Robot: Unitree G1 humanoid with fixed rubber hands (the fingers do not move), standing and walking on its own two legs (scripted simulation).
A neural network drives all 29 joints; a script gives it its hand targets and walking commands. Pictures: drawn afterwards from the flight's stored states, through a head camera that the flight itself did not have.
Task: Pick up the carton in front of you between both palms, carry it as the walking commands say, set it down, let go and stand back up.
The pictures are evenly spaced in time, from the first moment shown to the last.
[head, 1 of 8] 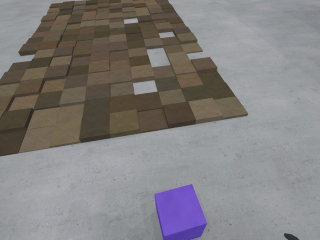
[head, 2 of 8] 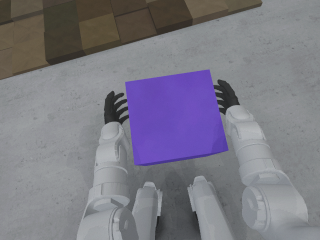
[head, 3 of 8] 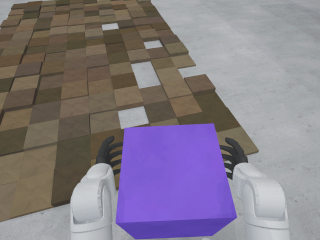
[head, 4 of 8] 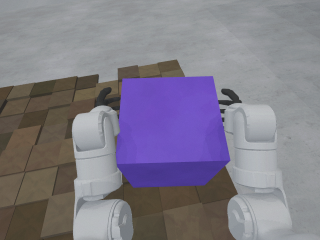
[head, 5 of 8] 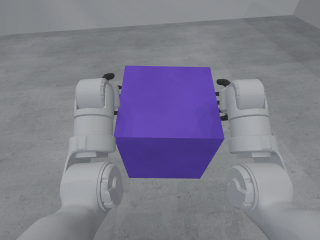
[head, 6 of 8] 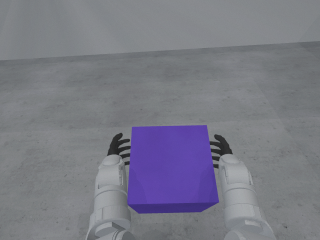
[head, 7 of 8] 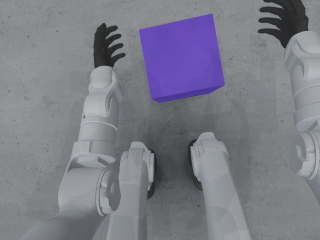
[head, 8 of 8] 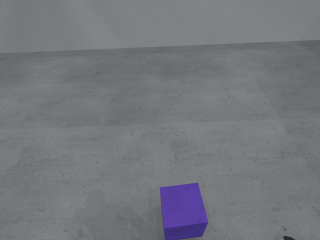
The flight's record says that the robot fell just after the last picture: no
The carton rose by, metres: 0.79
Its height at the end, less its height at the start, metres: +0.00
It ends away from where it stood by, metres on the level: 5.75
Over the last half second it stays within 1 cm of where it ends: yes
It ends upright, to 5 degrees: yes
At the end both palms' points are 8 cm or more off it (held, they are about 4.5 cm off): yes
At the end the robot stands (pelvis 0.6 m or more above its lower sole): yes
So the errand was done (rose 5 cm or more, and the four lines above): yes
